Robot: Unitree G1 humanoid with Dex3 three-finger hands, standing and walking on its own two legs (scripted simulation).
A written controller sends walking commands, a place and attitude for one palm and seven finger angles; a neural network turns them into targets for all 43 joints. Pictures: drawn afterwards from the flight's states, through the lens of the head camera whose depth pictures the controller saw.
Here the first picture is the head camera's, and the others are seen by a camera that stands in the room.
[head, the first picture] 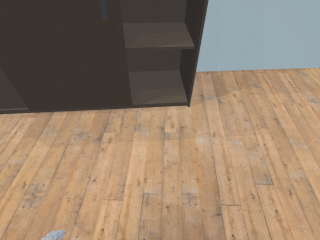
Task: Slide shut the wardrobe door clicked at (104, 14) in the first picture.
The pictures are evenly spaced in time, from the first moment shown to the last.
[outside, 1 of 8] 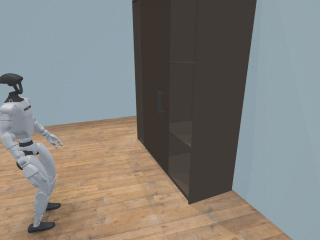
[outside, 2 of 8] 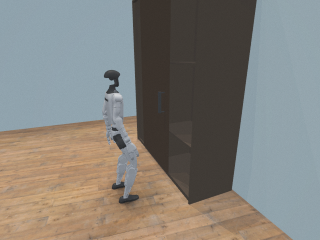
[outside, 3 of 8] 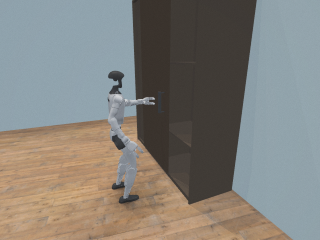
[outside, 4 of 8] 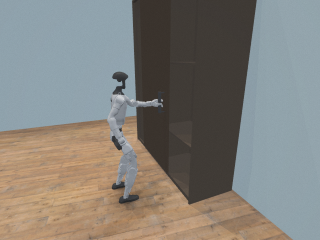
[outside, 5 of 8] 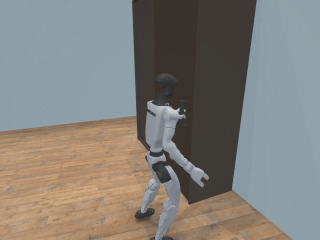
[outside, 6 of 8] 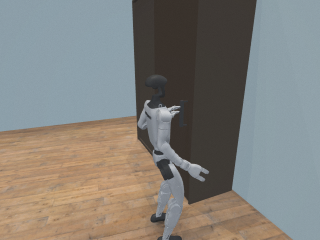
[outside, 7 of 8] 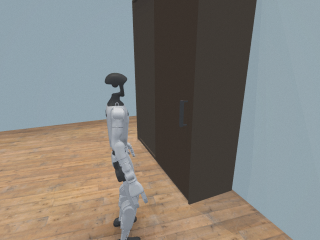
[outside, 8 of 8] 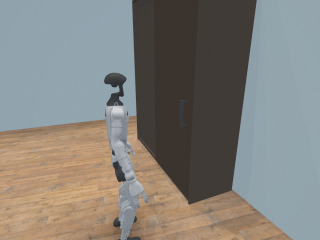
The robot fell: no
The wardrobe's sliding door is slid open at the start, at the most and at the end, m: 0.50 0.50 0.00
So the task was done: yes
